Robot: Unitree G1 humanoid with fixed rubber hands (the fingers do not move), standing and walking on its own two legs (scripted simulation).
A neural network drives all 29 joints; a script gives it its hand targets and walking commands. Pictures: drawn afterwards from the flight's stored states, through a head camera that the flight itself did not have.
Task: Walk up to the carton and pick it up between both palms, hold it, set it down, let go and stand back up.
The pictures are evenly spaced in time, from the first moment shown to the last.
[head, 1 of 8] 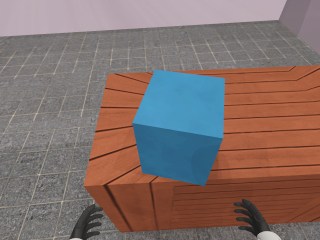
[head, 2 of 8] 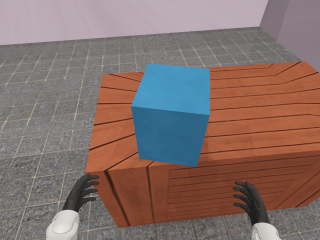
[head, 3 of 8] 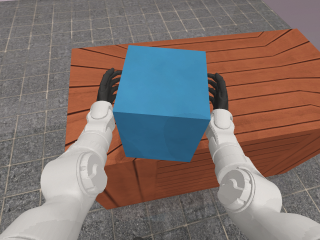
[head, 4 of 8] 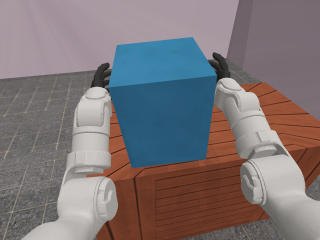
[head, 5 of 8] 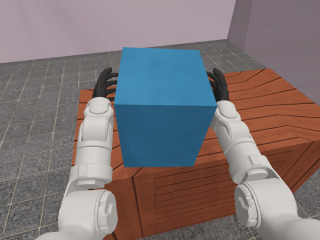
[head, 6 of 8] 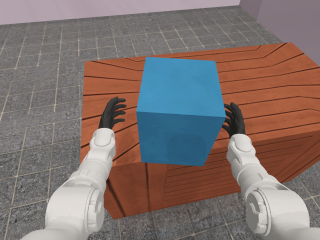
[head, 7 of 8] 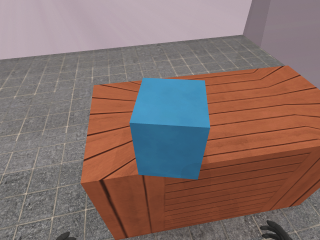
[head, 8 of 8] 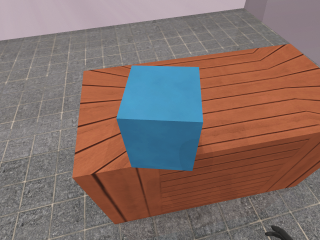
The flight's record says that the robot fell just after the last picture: no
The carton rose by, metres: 0.19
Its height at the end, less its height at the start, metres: +0.00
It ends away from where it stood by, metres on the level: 0.04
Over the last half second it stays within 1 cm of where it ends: yes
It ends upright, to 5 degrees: yes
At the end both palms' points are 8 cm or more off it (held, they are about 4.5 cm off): yes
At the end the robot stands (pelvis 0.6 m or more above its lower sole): yes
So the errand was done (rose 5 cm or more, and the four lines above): yes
